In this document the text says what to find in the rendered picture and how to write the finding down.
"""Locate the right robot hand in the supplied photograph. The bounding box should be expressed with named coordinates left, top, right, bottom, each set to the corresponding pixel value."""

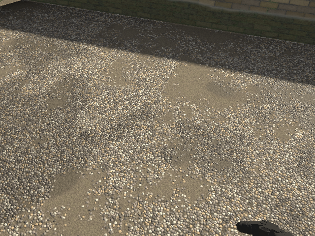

left=236, top=219, right=293, bottom=236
